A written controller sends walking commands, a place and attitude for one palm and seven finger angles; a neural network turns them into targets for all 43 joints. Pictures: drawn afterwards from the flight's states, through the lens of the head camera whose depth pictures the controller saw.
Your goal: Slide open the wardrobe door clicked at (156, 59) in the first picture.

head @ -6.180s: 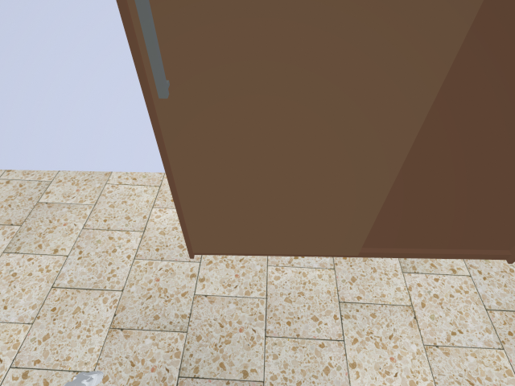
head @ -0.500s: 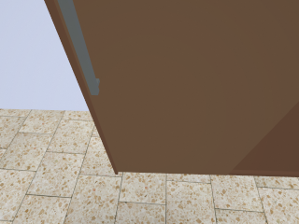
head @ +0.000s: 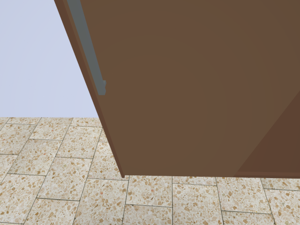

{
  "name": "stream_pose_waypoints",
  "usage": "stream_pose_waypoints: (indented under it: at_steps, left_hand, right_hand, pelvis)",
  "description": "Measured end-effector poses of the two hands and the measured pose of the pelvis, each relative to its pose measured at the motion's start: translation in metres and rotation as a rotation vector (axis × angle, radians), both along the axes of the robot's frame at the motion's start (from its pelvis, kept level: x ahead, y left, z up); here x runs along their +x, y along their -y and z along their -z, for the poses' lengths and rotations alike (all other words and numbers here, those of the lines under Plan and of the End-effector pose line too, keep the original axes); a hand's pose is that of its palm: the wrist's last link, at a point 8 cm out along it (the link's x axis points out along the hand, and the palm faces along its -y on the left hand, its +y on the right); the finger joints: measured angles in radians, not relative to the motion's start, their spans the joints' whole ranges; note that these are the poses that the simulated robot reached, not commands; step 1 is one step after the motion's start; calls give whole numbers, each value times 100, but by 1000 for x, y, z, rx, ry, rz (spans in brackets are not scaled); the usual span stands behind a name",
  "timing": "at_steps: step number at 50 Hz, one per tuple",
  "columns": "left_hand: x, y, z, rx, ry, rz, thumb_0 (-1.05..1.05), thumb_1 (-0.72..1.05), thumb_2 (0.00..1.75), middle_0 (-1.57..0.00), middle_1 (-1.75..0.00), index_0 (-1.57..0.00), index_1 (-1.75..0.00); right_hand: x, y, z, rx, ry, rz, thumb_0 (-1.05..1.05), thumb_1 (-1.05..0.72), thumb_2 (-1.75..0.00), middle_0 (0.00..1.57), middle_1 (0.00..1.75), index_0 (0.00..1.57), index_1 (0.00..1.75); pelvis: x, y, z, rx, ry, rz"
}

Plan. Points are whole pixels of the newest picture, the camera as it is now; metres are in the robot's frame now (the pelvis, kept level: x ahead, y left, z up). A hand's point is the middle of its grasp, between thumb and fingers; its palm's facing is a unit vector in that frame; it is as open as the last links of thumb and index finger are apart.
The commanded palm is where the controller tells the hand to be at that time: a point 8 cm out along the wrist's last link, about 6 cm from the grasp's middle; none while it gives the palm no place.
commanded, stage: come to a stop and stand still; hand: left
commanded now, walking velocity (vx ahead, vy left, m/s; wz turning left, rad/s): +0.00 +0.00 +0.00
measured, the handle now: (90, 45) +0.52 +0.19 +0.23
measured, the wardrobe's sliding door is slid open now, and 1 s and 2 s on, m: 0.00 0.00 0.00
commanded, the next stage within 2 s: look again from close up in 0.98 s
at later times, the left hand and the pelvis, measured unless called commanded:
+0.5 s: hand out of the picture +0.03 +0.16 -0.17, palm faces +0.00 -0.98 -0.22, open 7.3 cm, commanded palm none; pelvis +0.02 -0.02 +0.00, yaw +0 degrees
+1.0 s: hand out of the picture +0.05 +0.15 -0.17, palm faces +0.01 -0.98 -0.22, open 7.3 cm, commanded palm none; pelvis +0.03 -0.03 +0.00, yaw +0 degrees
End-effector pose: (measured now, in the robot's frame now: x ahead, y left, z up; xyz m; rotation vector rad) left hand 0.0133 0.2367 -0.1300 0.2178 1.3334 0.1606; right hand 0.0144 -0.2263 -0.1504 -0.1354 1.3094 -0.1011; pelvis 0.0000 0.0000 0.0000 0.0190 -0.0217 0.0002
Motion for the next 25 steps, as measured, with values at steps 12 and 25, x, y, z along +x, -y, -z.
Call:
stream_pose_waypoints:
  at_steps: [12,25]
  left_hand:
    - [-10,21,5,-31,-69,-16,0,91,90,-20,-30,-20,-30]
    - [13,32,8,-31,-44,-14,1,92,90,-20,-30,-20,-30]
  right_hand:
    - [-26,3,2,8,-119,22,1,-91,-90,20,30,19,30]
    - [-7,4,2,20,-105,31,1,-91,-90,20,30,19,30]
  pelvis:
    - [8,9,-1,1,-2,-1]
    - [20,21,-1,-1,-5,-1]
